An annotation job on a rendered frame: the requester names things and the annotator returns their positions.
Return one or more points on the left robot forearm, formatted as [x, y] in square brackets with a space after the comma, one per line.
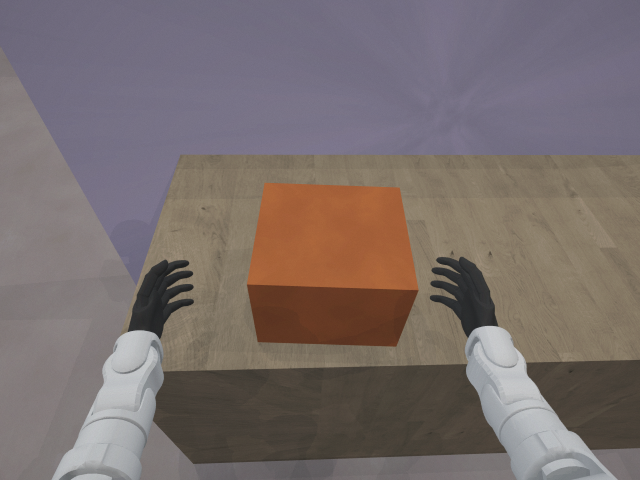
[111, 441]

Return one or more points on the carton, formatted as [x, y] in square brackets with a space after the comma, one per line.
[331, 264]

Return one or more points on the pedestal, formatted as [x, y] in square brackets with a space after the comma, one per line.
[556, 237]

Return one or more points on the left robot hand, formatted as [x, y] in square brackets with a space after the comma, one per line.
[150, 310]

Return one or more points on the right robot hand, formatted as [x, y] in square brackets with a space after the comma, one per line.
[474, 306]

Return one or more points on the right robot forearm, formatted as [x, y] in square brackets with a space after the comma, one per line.
[539, 445]

